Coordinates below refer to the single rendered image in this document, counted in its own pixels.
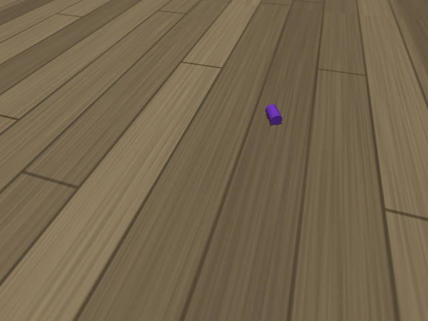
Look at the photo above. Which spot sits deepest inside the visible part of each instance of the can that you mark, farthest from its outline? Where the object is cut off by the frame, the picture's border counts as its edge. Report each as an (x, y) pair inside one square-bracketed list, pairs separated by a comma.
[(273, 114)]

